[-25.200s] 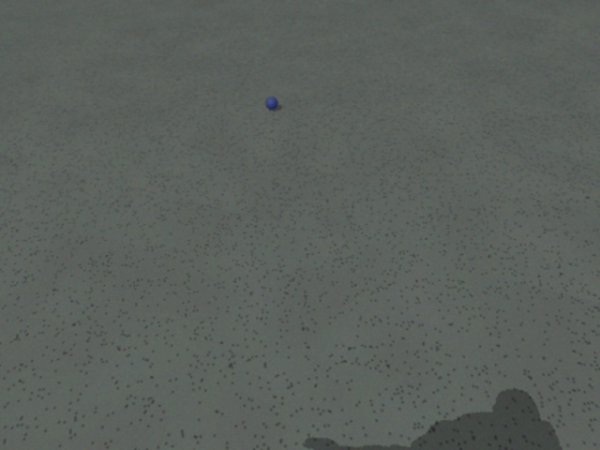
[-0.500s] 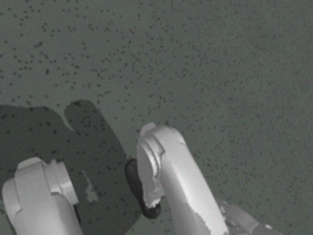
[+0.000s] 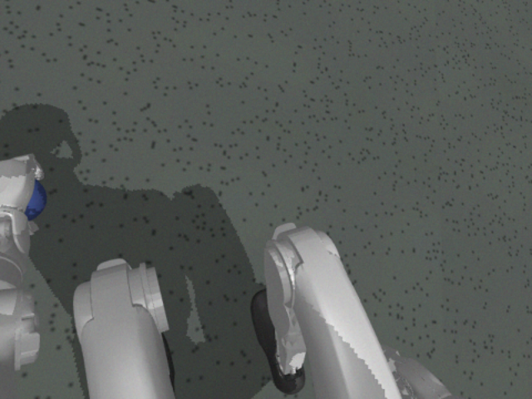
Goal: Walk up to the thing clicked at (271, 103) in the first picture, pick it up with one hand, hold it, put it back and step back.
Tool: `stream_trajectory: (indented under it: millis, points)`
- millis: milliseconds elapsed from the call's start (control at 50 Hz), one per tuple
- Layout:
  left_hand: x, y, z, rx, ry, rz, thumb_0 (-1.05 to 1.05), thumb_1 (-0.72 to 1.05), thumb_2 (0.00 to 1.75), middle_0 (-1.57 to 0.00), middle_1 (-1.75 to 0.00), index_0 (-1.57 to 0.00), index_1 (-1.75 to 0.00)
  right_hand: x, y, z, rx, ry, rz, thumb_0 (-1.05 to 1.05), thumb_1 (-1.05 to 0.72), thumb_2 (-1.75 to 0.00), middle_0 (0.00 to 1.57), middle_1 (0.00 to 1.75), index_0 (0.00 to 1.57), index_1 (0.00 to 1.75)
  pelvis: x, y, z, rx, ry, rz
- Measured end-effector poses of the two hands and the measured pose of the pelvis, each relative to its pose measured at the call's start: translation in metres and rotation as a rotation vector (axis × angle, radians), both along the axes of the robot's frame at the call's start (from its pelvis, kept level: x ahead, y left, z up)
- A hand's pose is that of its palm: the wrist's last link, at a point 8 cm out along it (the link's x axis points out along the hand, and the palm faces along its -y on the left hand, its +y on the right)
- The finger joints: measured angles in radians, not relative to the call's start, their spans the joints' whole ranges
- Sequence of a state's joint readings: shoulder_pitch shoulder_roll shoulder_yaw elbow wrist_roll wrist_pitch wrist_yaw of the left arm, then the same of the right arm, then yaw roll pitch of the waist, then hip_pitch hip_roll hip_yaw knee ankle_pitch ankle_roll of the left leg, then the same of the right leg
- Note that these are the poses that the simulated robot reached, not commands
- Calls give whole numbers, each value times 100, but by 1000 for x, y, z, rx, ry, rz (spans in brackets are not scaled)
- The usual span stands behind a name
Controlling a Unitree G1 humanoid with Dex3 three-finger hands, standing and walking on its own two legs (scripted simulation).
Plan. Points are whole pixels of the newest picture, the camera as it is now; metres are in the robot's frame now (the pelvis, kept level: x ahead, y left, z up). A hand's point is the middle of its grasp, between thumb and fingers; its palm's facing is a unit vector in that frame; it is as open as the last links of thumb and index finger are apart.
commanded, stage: settle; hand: left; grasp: from above
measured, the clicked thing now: (16, 198) +0.43 +0.32 -0.21
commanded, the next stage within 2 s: lift in 0.32 s
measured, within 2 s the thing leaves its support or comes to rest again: neither
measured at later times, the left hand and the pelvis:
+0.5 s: hand out of the picture +0.41 +0.32 -0.13, palm faces -0.41 -0.09 -0.91, open 9.6 cm; pelvis -0.01 -0.01 +0.03, yaw +4 degrees
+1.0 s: hand out of the picture +0.35 +0.31 -0.01, palm faces -0.42 -0.13 -0.90, open 9.6 cm; pelvis -0.01 -0.01 +0.11, yaw +8 degrees
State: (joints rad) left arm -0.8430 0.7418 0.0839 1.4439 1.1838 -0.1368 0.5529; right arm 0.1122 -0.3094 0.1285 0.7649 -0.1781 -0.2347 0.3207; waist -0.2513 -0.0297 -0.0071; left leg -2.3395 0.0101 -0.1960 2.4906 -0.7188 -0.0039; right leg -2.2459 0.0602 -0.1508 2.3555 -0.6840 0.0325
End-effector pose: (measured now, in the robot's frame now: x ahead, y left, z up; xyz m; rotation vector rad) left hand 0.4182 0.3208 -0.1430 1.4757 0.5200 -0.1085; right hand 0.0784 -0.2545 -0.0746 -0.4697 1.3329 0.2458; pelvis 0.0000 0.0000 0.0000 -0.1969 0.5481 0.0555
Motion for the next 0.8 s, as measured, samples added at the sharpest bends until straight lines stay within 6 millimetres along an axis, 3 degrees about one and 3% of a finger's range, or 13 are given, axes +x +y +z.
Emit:
stream_trajectory:
  millis: [180,360,560,680,800]
  points:
    - [-10,-3,29,-7,81,-2,0,1,57,-66,-74,-68,-71,17,-3,-2,9,-53,-25,1,-92,-90,19,30,20,30,-6,-3,12,32,17,21]
    - [-9,-10,46,-22,49,-50,0,0,59,-67,-74,-69,-71,8,-13,3,-56,-31,-82,1,-92,-90,19,30,20,30,-7,-7,19,51,22,34]
    - [-8,-2,75,6,42,-11,0,-1,57,-68,-72,-71,-69,-4,-13,12,-89,-23,-157,1,-92,-90,20,30,20,30,-9,-5,32,59,46,43]
    - [-19,1,96,-9,93,6,0,-1,57,-68,-72,-70,-69,-7,-10,21,-77,-14,-201,1,-92,-90,20,30,20,30,-9,-4,48,65,60,54]
    - [-36,0,124,-18,108,-19,0,-1,58,-68,-72,-70,-70,3,-8,35,-68,-34,-220,1,-92,-90,20,30,20,30,-8,-5,69,77,64,64]
